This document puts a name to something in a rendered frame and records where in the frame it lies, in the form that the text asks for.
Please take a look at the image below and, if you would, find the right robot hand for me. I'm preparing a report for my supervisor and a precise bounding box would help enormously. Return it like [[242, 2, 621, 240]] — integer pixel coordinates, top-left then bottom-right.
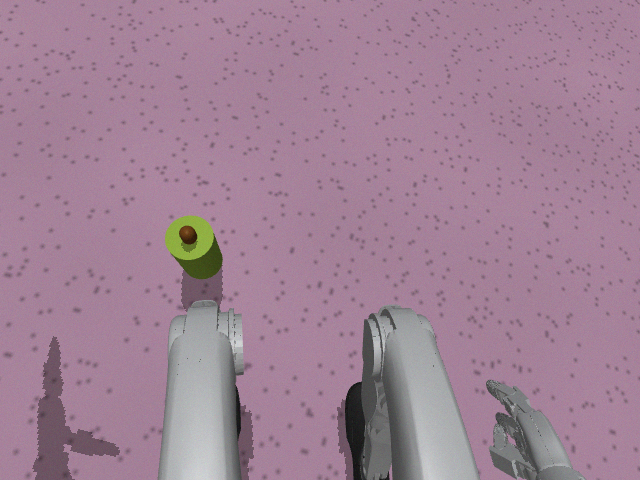
[[486, 380, 573, 480]]

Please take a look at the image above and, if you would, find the bottle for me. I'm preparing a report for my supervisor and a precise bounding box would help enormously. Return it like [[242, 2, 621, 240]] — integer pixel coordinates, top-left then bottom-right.
[[165, 215, 223, 279]]

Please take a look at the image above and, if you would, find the right robot foot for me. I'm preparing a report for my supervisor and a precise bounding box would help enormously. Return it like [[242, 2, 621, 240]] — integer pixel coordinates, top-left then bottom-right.
[[345, 382, 389, 480]]

